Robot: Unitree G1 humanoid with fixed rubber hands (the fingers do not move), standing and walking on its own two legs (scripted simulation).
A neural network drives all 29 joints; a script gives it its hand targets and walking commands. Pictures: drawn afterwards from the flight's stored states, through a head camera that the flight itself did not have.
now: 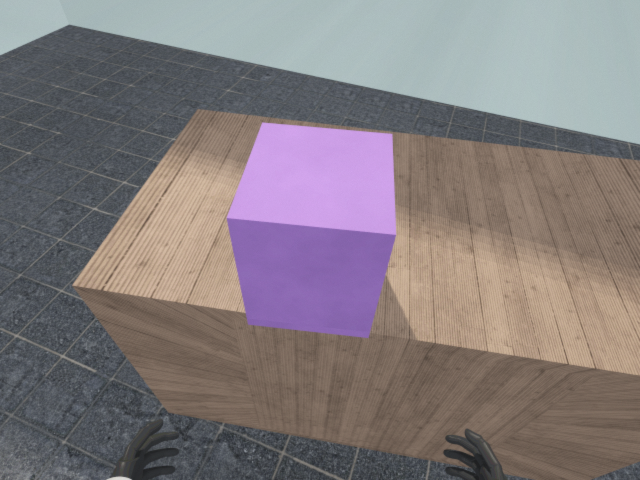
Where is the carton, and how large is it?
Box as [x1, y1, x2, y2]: [227, 123, 395, 337]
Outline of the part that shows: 262,123 227,215 227,222 248,324 368,337 395,237 391,134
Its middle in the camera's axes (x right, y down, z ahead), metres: +0.00 -0.01 +0.62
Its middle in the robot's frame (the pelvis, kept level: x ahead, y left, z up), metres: +0.47 +0.06 +0.02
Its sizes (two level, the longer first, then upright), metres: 0.210 0.200 0.250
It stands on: a pedestal, 0.67 m high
